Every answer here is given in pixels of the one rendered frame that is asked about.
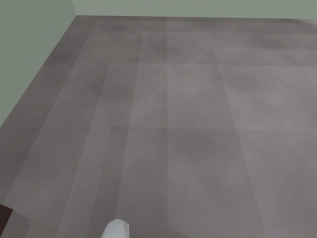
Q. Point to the cupboard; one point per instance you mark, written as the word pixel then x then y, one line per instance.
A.
pixel 5 213

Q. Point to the robot left thigh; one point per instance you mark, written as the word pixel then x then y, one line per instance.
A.
pixel 116 229

